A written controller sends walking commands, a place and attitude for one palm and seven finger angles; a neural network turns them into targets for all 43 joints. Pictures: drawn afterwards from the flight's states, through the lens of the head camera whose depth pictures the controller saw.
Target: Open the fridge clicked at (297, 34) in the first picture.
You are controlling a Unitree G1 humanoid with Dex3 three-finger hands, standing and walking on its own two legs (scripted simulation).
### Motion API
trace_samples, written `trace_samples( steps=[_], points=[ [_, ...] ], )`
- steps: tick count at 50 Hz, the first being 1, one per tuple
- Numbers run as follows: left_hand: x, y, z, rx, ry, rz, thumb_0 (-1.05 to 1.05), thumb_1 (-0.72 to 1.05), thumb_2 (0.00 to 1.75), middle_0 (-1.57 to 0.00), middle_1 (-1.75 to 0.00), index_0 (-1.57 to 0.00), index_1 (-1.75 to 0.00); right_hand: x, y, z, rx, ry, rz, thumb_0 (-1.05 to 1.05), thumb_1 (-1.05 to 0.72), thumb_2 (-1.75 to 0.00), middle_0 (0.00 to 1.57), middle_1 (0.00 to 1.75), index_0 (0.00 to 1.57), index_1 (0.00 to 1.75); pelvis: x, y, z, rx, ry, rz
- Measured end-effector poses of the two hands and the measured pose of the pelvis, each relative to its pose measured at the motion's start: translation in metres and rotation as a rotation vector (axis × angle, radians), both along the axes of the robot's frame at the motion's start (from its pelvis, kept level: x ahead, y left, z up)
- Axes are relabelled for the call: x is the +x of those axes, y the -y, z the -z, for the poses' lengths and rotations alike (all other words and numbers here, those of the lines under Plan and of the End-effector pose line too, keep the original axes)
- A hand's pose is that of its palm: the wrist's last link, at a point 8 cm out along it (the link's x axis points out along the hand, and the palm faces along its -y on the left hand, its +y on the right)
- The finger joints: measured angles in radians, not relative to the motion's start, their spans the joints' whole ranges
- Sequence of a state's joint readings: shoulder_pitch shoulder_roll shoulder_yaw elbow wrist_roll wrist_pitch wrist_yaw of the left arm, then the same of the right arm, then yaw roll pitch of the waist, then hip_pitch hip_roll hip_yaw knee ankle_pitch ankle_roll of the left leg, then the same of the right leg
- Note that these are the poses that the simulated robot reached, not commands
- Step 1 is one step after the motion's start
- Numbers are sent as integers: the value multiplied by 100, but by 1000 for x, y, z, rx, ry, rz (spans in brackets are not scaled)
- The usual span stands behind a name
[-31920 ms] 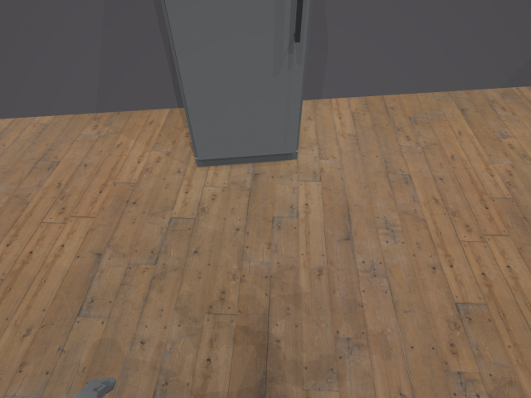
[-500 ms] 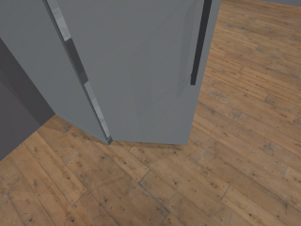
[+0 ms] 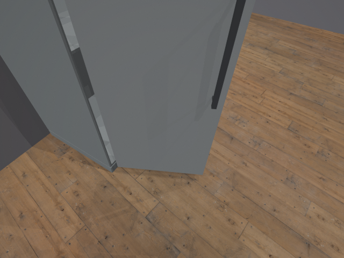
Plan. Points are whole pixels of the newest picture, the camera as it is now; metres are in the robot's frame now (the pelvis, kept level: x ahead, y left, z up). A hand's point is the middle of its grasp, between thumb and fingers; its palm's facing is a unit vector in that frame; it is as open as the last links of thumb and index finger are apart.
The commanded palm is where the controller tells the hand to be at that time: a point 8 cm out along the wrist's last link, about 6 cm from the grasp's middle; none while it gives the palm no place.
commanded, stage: let the arm hang, fingers relaxed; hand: right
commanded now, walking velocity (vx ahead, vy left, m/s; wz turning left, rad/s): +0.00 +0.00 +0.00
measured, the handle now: (224, 58) +0.67 -0.12 +0.13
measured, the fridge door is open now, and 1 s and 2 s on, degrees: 64 64 64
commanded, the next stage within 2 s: look to check the result in 0.26 s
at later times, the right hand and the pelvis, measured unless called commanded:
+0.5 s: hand out of the picture +0.11 -0.23 -0.15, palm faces -0.02 +0.95 -0.32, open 7.4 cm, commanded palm none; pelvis +0.02 +0.01 +0.01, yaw +0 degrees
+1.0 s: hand out of the picture +0.12 -0.21 -0.15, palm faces -0.03 +0.95 -0.31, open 7.4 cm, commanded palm none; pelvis +0.03 +0.02 +0.01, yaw +1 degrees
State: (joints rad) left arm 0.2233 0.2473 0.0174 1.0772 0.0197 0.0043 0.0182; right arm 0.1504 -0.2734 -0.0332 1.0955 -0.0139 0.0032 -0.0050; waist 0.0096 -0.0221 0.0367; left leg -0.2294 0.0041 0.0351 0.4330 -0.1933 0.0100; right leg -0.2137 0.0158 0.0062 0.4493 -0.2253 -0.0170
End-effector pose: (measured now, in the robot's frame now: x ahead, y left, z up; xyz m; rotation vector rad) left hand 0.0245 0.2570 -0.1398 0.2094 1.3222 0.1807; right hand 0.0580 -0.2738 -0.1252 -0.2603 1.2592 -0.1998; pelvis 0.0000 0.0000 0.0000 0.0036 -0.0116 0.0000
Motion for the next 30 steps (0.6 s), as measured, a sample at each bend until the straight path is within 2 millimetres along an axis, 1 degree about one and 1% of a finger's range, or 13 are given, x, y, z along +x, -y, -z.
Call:
trace_samples(
  steps=[3, 6, 11, 15, 19, 25, 30],
  points=[
    [16, -6, -4, 16, 32, 9, 0, 90, 90, -21, -30, -20, -30, 20, -5, -1, 13, 43, -18, 1, -91, -90, 20, 30, 20, 30, 3, -1, -1, -3, 4, 0],
    [30, -12, -9, 30, 62, 16, 0, 90, 90, -21, -30, -20, -30, 35, -10, -3, 24, 71, -35, 1, -90, -90, 20, 30, 20, 30, 6, -2, -2, -4, 6, -2],
    [50, -22, -15, 48, 94, 28, 0, 90, 90, -20, -30, -20, -30, 49, -14, -6, 28, 86, -51, 0, -90, -90, 20, 30, 20, 30, 10, -4, -4, -5, 6, -3],
    [59, -30, -17, 58, 99, 35, 0, 90, 90, -20, -30, -20, -30, 51, -12, -7, 17, 75, -50, 1, -90, -90, 20, 30, 20, 30, 14, -7, -5, -6, 4, -3],
    [64, -36, -18, 65, 92, 40, 0, 90, 90, -20, -30, -20, -30, 48, -8, -9, -1, 53, -42, 1, -90, -90, 20, 30, 20, 30, 17, -10, -6, -6, 3, -2],
    [66, -44, -18, 70, 72, 41, 0, 90, 90, -21, -30, -20, -30, 42, -4, -11, -24, 22, -29, 1, -90, -90, 20, 30, 20, 30, 23, -15, -6, -5, 4, -2],
    [67, -48, -18, 72, 59, 41, 0, 90, 90, -21, -30, -20, -30, 40, -4, -11, -32, 7, -24, 1, -90, -90, 20, 30, 20, 30, 26, -18, -7, -4, 5, -2]
  ],
)
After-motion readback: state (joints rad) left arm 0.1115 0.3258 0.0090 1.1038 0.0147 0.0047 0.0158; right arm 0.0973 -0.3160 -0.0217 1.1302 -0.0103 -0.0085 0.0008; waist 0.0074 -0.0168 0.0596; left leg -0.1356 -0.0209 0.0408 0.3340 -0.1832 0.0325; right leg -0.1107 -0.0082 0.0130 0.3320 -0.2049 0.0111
